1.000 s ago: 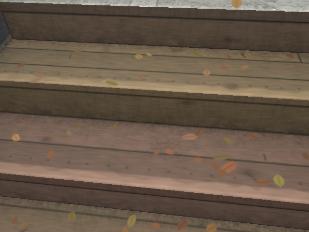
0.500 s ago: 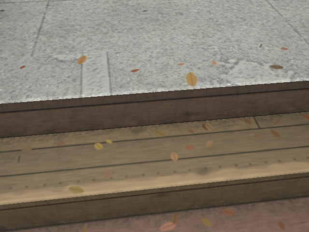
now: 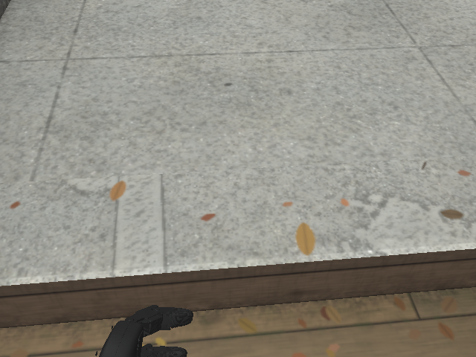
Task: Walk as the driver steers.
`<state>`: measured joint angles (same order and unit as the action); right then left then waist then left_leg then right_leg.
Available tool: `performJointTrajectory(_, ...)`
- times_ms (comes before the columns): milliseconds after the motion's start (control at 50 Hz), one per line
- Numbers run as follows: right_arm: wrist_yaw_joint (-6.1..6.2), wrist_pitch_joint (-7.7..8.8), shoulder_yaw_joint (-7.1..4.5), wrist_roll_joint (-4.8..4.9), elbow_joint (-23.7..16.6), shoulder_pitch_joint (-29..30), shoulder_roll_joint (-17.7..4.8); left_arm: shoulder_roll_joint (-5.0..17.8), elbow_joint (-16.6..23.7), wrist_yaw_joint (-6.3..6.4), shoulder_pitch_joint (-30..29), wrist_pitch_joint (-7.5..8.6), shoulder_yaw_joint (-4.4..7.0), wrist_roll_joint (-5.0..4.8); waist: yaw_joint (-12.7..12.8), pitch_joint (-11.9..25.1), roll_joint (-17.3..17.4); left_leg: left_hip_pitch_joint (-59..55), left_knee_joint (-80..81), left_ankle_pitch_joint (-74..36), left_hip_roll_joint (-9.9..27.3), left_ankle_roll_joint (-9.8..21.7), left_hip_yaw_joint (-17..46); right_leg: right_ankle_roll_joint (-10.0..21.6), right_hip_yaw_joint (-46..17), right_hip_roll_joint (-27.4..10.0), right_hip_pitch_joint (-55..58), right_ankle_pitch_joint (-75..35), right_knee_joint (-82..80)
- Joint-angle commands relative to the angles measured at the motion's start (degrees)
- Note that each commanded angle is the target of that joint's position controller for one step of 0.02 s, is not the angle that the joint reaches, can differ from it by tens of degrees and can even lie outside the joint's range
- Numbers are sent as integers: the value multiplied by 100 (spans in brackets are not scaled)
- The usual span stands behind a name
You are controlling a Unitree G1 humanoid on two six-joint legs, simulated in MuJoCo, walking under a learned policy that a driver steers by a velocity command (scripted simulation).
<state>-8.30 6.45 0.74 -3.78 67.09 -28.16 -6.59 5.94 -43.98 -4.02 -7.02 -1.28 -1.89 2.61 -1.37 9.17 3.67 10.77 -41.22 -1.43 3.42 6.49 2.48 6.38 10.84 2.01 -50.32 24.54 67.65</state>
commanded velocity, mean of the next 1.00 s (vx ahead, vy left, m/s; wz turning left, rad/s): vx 0.50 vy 0.00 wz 0.00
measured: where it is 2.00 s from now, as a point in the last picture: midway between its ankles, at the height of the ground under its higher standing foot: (223, 108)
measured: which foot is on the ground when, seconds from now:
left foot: up 0.00-0.40, down 0.42-1.00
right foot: down 0.00-0.48, up 0.50-0.96, down 0.98-1.00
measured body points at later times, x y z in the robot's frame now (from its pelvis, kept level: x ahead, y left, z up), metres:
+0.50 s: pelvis +0.27 +0.06 +0.16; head +0.27 +0.06 +0.61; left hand +0.22 +0.25 +0.00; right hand +0.53 -0.11 +0.10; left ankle +0.35 +0.14 -0.46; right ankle +0.12 -0.09 -0.55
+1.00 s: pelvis +0.54 +0.04 +0.30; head +0.55 +0.05 +0.75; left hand +0.84 +0.17 +0.26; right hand +0.42 -0.11 +0.15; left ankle +0.36 +0.14 -0.44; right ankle +0.68 -0.06 -0.29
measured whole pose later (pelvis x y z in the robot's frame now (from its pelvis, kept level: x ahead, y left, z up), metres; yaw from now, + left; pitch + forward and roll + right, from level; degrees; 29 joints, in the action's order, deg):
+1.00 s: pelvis +0.54 +0.04 +0.30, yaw +1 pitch +9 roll -4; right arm -6.3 7.2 3.1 -3.5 66.0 -32.1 -3.6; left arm 5.6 -43.0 -5.5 -12.2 -0.9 -3.9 3.3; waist -4.2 9.2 4.1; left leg -2.0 -7.3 13.6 5.2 3.1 -3.7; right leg 9.7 10.4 -0.8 -61.8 24.7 75.9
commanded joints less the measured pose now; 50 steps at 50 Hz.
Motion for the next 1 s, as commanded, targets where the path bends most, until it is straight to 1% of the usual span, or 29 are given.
performJointTrajectory(20,-69,-137,-346,272,-121,132,-545,1262,-1143,171,3568,134,474,166,1256,53,-1172,4316,-6742,-557,-791,316,1694,1471,-5841,-1653,3873,1034,-4738)
performJointTrajectory(40,106,-91,-322,221,-364,566,-421,949,-1274,126,2899,262,442,65,833,-326,-1009,4911,-7502,-484,-847,519,1675,1389,-5117,-1607,3387,625,-4477)
performJointTrajectory(80,332,-139,-195,268,-816,1121,-121,113,-1623,22,2089,369,203,-8,201,-298,163,5456,-7712,-254,-833,1007,1651,934,-3654,-1542,3024,-1332,-4235)
performJointTrajectory(100,386,-227,-100,231,-953,1095,39,-164,-1746,-20,1812,397,98,151,-164,-201,244,5634,-7517,-421,-581,1082,1418,671,-2853,-1381,2851,-1798,-4257)
performJointTrajectory(120,389,-308,-59,194,-963,1001,168,-277,-1678,-5,1564,469,84,112,-358,-328,-26,5761,-7404,-66,-413,1056,1196,584,-2164,-1121,2659,-1720,-4428)
performJointTrajectory(160,286,-373,16,254,-1050,1244,177,-25,-1659,21,1692,501,154,205,-346,-511,-822,6025,-8995,1298,-349,821,256,803,-1656,-1023,2353,-1624,-5042)
performJointTrajectory(220,452,-365,218,282,-1804,2638,52,7,-1907,47,2483,534,45,547,-170,-680,-391,7063,-8672,1207,-184,1158,307,586,-1633,-1110,2558,-706,-5304)
performJointTrajectory(260,547,-426,260,212,-2282,3479,-265,229,-2106,6,3151,584,26,554,75,-357,-227,6828,-6674,513,270,961,-115,418,-1420,-1044,2943,-748,-5466)
performJointTrajectory(320,532,-671,262,139,-2602,4492,-398,513,-1924,-155,3541,634,8,310,397,-642,-858,5182,-4935,1632,374,429,-853,809,-1344,-1433,2199,-1299,-6666)
performJointTrajectory(340,398,-743,316,109,-2389,3854,-81,710,-1725,-239,3260,676,-10,120,69,-661,-1329,3934,-5072,1484,207,311,-1021,982,-1111,-1552,1750,-2621,-6727)
performJointTrajectory(400,288,-799,171,110,-2673,3843,-435,1459,-1850,-266,3616,933,234,-149,-218,-219,-1185,3745,-2900,2827,-635,186,-1442,1057,-969,-1814,4487,-8485,-5467)
performJointTrajectory(420,356,-736,140,100,-2602,3287,-421,1572,-1948,-253,3551,940,336,-108,-406,88,-1449,3345,-2167,2380,-612,378,-1104,787,-901,-1861,5302,-9527,-4858)
performJointTrajectory(440,400,-679,56,94,-2348,2589,-700,1262,-1984,-261,4115,955,341,113,-152,1134,-948,1530,-2668,574,-384,795,-392,481,-791,-1503,4427,-9542,-3811)
performJointTrajectory(460,485,-710,15,177,-2029,1612,-887,1019,-1997,-322,4212,926,329,150,-476,1515,-408,226,-1382,1899,20,1078,1114,431,-1178,-1077,3041,-8201,-2797)
performJointTrajectory(480,592,-731,-166,3,-1562,439,-1365,642,-1830,-417,3522,804,289,112,-1063,1235,494,-738,456,3317,537,1363,2865,320,-1420,-292,1299,-4835,-1380)
performJointTrajectory(500,662,-638,-345,-140,-1389,-73,-1778,623,-1919,-450,3055,689,401,-56,-1260,567,987,-322,1804,4532,1115,1421,4845,112,-2315,75,-5,-2545,1466)
performJointTrajectory(520,689,-478,-324,-73,-1170,-18,-1622,733,-1896,-326,2890,677,491,-177,-1000,74,1092,287,1835,4975,1082,998,4657,247,-2937,135,-626,-2855,3065)
performJointTrajectory(540,665,-399,-308,8,-936,436,-1290,539,-1660,-196,2477,723,429,-127,-602,-386,780,753,1657,4587,981,803,4024,462,-2949,305,-1205,-2914,4096)
performJointTrajectory(580,559,-398,-174,98,-741,1284,-575,305,-1442,-22,2330,701,333,-196,66,-338,-458,1082,1500,2158,1047,321,2829,809,-3064,342,-1513,-3127,4642)
performJointTrajectory(600,548,-391,-90,104,-746,1795,-266,109,-1397,6,2367,645,242,-205,317,-303,-612,1346,1557,1548,950,201,2249,877,-3027,219,-1610,-2974,4713)
performJointTrajectory(620,500,-361,-31,-56,-622,1764,-117,134,-1325,6,2371,590,206,-131,548,-226,-591,1266,1543,964,834,69,1614,885,-2872,82,-1828,-3133,4626)
performJointTrajectory(660,471,-276,-85,-103,-641,1697,-148,111,-1278,-70,2167,533,155,-157,572,-421,-464,1342,1941,1475,420,25,393,827,-2263,-166,-2132,-2834,4517)
performJointTrajectory(700,493,-230,-53,-232,-510,1135,-162,278,-1249,-150,1829,505,113,-86,332,-636,146,1423,2353,1487,446,616,519,710,-1653,-130,-2544,-2110,5951)
performJointTrajectory(740,504,-287,96,-415,-69,289,31,82,-676,-22,859,482,-84,-104,159,-847,-118,710,2462,1925,755,688,861,1156,-1862,-198,-3887,-1779,6317)
performJointTrajectory(800,436,-161,156,-493,54,-268,-191,330,-25,115,-94,397,-179,-133,-18,-485,-384,55,2847,1604,711,506,388,935,-1309,-613,-3746,-2622,4017)
performJointTrajectory(860,308,-83,260,-295,100,-1014,-161,301,455,111,-1324,33,-199,-6,-404,-862,241,600,3866,1041,1052,781,342,516,-365,-932,-2733,-1858,2877)
performJointTrajectory(880,265,-14,284,-134,-123,-631,-190,160,365,15,-994,-47,-205,125,-122,-961,390,725,3845,55,1081,718,38,511,-227,-889,-2013,-1545,2461)
performJointTrajectory(920,173,129,219,93,-195,-615,-639,404,620,-113,-1432,-53,-113,147,51,-559,523,822,3731,-2778,1079,864,-253,510,176,-387,-422,-566,1589)
performJointTrajectory(1000,265,150,-223,108,-393,-376,-1580,409,220,-158,210,193,-17,90,692,238,801,-1710,1984,-7812,1306,493,-587,515,-195,51,720,-466,62)
Velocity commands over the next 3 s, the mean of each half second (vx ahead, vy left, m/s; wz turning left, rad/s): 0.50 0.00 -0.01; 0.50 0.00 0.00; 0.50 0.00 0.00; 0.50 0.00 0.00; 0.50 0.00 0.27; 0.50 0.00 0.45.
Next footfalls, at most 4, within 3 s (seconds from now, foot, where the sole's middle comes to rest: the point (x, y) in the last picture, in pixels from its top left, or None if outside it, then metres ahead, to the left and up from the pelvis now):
0.42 left None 0.39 0.15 -0.49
0.98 right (270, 211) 0.72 -0.06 -0.32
1.60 left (176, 126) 1.03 0.18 -0.32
2.18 right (258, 67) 1.33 -0.07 -0.32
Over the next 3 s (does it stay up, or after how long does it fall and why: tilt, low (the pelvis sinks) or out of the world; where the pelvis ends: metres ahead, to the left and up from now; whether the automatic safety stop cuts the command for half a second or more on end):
stays up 1.56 0.17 0.46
